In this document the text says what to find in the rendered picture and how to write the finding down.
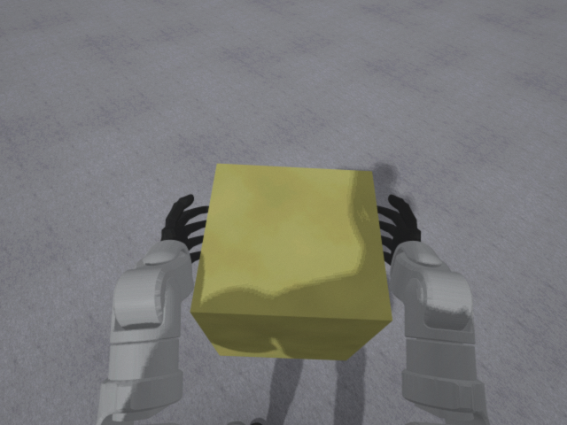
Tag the left robot hand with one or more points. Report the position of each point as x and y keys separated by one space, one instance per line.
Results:
x=175 y=228

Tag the right robot forearm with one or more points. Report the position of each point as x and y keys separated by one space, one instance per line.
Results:
x=441 y=373

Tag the left robot forearm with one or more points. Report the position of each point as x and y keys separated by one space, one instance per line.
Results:
x=143 y=377

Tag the right robot hand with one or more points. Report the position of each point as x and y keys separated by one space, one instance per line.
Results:
x=405 y=221

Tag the carton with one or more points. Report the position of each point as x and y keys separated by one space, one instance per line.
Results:
x=291 y=264

